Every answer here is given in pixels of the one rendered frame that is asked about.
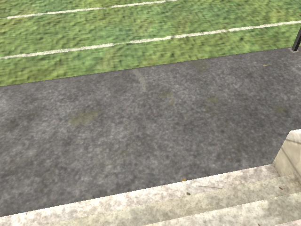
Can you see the stairs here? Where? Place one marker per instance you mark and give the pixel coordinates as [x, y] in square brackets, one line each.
[246, 197]

